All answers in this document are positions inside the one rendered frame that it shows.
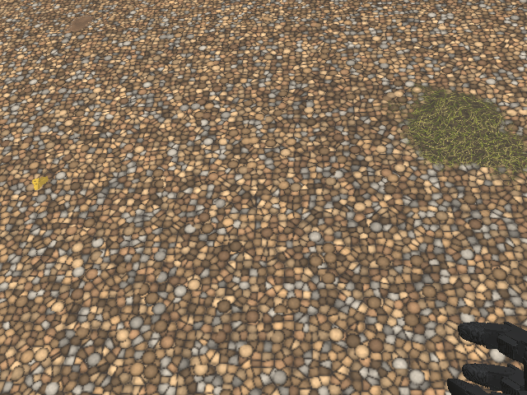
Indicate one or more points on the robot right hand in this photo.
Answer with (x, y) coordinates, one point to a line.
(511, 341)

